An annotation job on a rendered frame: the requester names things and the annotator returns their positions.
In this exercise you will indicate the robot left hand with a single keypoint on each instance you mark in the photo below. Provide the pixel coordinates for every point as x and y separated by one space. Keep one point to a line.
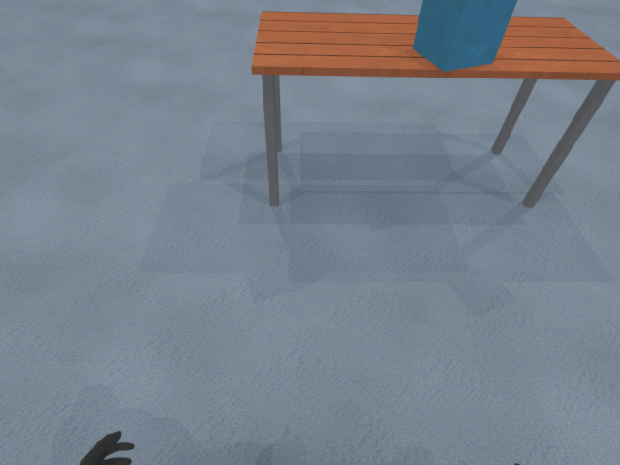
107 446

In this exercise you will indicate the table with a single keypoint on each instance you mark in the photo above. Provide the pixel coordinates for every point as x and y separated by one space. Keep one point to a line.
381 45

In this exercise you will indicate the carton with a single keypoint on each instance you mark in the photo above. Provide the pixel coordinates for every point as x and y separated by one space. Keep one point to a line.
457 34

